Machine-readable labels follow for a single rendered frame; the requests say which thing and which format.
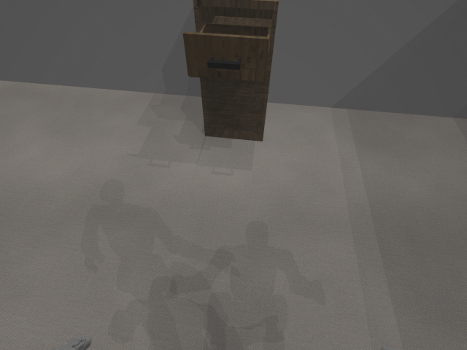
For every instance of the drawer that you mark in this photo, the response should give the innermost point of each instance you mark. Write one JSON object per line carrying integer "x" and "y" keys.
{"x": 228, "y": 42}

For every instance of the cabinet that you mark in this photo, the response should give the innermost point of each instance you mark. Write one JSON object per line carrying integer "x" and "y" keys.
{"x": 236, "y": 109}

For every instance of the handle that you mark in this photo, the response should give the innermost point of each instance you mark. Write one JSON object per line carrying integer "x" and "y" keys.
{"x": 223, "y": 64}

